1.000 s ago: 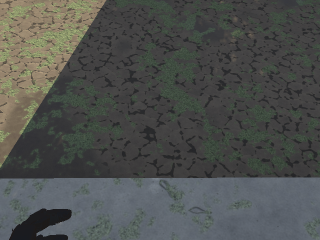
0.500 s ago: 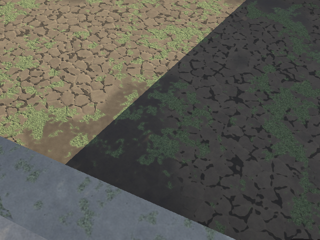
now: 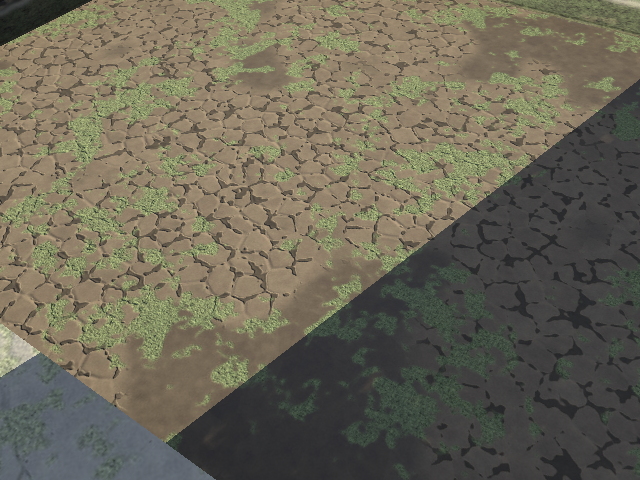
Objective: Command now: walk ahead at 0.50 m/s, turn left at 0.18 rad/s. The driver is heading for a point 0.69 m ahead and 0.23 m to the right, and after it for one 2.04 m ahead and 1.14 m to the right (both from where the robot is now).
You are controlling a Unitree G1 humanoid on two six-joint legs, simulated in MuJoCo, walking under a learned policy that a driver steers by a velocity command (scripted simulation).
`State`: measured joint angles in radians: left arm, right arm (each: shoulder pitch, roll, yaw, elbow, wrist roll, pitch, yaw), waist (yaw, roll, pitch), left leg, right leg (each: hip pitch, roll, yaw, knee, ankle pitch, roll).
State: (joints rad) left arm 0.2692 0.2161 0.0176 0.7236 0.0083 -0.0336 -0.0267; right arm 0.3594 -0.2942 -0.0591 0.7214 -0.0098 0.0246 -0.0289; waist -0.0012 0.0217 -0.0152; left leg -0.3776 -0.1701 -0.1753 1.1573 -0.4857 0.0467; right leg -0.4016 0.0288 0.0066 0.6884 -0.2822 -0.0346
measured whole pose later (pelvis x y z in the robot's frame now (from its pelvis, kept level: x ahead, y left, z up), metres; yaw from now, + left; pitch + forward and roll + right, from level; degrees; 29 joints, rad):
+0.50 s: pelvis +0.10 +0.06 +0.00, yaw -1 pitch -1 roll -1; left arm 0.29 0.25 0.04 0.71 0.00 0.06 0.02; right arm 0.15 -0.18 0.01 0.63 0.00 0.03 -0.02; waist 0.02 -0.02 -0.01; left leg -0.42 -0.02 0.05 0.67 -0.25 0.07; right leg -0.44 0.06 0.09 1.15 -0.50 0.02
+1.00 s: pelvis +0.08 +0.09 +0.01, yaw -17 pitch +1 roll +0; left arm 0.21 0.23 -0.01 0.59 0.00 0.08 0.00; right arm 0.07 -0.29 -0.02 0.56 -0.03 0.06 -0.05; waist 0.03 0.04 0.00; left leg -0.63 0.00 -0.05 1.02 -0.29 -0.11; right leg -0.32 0.10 0.09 0.59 -0.28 -0.06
